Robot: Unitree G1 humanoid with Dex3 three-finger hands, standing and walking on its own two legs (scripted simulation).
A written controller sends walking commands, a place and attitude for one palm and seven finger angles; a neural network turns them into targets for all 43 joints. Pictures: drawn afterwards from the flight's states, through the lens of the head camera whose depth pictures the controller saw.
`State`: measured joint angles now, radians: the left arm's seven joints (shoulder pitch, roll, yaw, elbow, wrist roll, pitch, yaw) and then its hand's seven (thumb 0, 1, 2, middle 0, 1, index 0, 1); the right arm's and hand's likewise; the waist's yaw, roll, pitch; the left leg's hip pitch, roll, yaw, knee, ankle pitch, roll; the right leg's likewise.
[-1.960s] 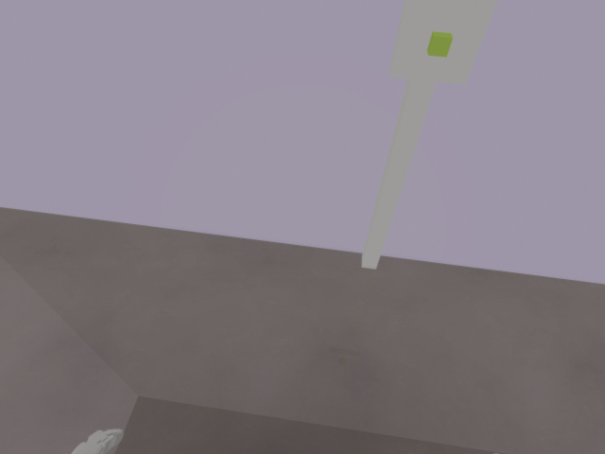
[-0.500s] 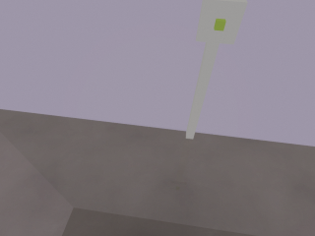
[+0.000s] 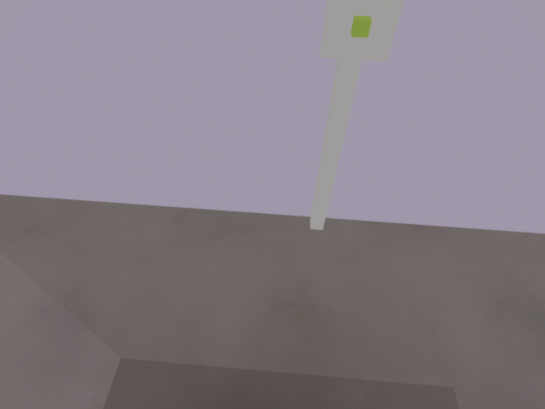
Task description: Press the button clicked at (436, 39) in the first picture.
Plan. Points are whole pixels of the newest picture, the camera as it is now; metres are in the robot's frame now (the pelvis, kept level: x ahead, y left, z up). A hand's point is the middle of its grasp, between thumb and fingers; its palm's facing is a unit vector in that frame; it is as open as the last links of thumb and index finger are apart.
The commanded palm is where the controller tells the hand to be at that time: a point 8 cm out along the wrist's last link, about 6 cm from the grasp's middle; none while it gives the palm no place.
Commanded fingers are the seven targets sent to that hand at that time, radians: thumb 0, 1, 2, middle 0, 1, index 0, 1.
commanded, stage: walk to a spot facing it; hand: left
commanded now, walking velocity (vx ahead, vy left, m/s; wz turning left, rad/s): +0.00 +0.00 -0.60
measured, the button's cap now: (360, 26) +0.94 -0.15 +0.14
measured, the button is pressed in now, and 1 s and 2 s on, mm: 0 0 0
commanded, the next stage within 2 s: none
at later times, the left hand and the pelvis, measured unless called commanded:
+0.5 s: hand out of the picture +0.06 +0.16 -0.16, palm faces -0.18 -0.95 -0.24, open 7.4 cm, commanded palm none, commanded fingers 0.00 0.90 0.90 -0.20 -0.30 -0.20 -0.30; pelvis -0.02 -0.02 +0.00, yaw -15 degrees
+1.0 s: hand (151, 406) +0.15 +0.22 -0.17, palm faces -0.49 -0.85 -0.20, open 7.4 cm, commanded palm none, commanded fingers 0.00 0.90 0.90 -0.20 -0.30 -0.20 -0.30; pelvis -0.02 +0.06 +0.00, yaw -33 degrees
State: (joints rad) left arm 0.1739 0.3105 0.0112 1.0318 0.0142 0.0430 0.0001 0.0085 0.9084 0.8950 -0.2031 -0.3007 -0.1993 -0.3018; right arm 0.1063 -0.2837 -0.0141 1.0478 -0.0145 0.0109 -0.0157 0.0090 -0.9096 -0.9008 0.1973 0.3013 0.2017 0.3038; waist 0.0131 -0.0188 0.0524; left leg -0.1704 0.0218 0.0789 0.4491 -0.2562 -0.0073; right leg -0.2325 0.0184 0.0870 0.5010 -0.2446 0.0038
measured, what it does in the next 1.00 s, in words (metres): steps on the spot, turning right: left foot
